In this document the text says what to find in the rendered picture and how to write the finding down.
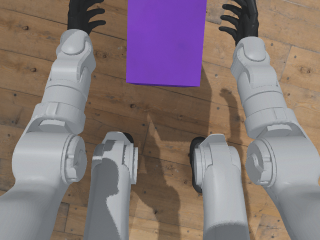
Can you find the robot right upper arm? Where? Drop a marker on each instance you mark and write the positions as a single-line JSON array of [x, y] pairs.
[[288, 168]]

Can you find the carton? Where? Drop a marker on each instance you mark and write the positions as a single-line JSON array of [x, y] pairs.
[[165, 42]]

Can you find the right robot foot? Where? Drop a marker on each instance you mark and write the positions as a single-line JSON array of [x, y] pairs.
[[195, 145]]

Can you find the robot left upper arm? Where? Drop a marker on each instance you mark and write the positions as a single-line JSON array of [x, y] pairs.
[[44, 165]]

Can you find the robot right hand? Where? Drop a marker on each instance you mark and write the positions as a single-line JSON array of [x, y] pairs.
[[247, 25]]

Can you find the robot left forearm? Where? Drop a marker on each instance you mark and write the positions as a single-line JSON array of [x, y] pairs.
[[66, 92]]

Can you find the robot left thigh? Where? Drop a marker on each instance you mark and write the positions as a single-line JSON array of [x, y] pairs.
[[107, 216]]

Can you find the robot left hand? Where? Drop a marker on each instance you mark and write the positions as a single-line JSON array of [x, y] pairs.
[[78, 16]]

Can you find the robot right forearm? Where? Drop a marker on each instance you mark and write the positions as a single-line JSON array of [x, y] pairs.
[[266, 112]]

